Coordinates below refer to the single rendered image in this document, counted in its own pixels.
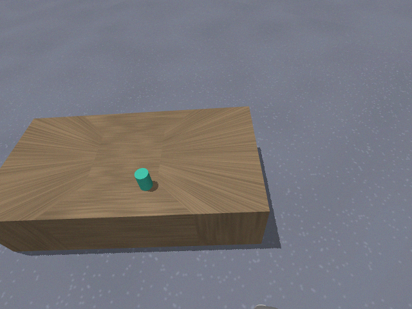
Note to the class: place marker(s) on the can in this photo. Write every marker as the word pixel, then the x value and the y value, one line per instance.
pixel 143 178

